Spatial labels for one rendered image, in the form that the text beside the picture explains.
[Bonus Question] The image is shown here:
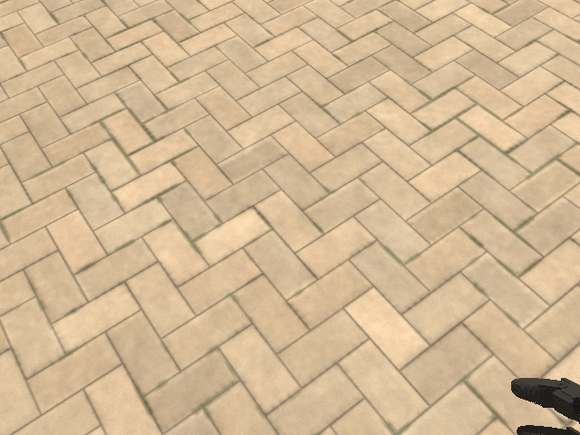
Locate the right robot hand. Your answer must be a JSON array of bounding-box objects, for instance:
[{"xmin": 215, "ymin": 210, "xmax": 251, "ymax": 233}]
[{"xmin": 511, "ymin": 378, "xmax": 580, "ymax": 435}]

